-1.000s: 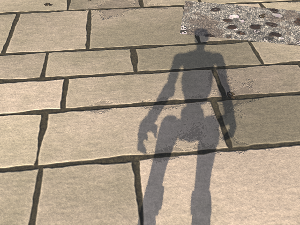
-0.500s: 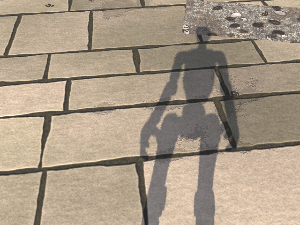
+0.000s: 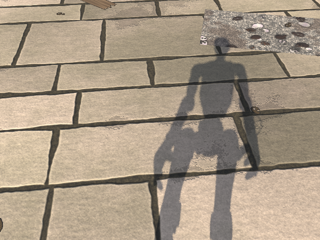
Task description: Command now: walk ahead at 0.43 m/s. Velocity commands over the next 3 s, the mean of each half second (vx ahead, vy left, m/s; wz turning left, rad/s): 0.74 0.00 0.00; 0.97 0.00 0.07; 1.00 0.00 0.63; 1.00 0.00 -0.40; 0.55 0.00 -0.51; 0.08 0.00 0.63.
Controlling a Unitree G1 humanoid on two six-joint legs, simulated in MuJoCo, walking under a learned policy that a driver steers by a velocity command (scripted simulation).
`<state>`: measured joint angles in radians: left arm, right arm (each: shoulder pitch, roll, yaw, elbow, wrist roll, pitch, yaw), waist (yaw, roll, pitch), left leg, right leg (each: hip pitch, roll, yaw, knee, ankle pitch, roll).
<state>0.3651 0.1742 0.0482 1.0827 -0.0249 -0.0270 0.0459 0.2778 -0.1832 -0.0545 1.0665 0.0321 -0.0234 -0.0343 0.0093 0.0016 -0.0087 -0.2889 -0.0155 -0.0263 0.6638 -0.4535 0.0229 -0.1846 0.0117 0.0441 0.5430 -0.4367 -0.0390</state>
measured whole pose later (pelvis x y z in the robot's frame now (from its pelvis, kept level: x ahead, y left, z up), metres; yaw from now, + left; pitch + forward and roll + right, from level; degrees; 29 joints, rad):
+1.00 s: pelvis +0.65 +0.02 +0.00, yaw +3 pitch +1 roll -3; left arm 0.47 0.23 0.02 0.99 0.00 -0.13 -0.01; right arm 0.05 -0.25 -0.02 0.77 0.02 -0.11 0.02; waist 0.08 0.02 -0.01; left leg -0.85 0.14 -0.01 0.76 0.21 0.06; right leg 0.13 0.07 -0.08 0.18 -0.32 -0.03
